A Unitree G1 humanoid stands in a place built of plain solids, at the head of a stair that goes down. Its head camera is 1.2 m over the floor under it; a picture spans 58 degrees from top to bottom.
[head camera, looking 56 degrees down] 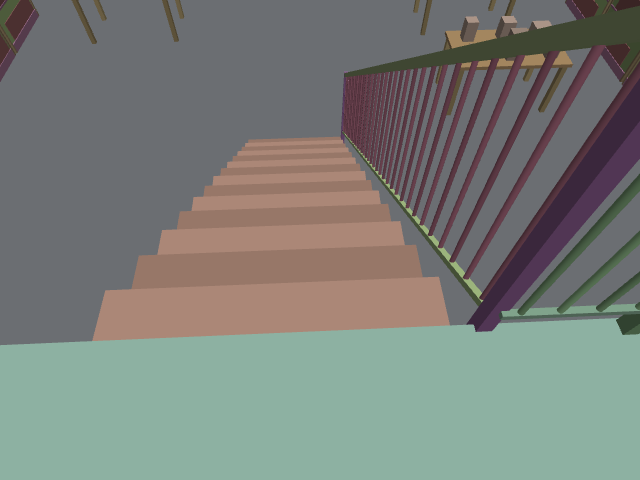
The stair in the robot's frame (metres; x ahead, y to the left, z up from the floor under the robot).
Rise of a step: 0.20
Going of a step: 0.27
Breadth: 1.22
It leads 3 degrees to the left of straight ahead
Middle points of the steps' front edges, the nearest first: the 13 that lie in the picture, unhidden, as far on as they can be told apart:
0.48 0.16 0.00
0.75 0.17 -0.20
1.03 0.18 -0.40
1.30 0.19 -0.60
1.58 0.21 -0.80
1.85 0.22 -0.99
2.12 0.23 -1.19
2.40 0.25 -1.39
2.67 0.26 -1.59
2.94 0.27 -1.79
3.22 0.28 -1.99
3.49 0.30 -2.19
3.77 0.31 -2.39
